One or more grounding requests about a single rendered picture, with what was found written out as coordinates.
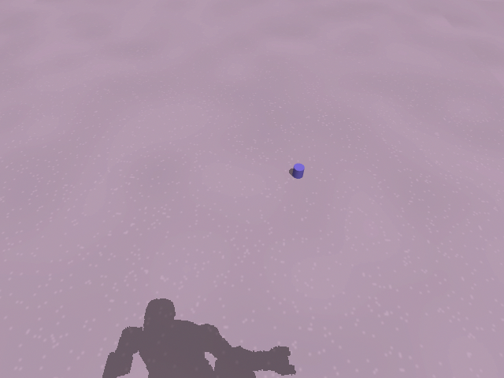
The tin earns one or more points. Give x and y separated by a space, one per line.
298 171

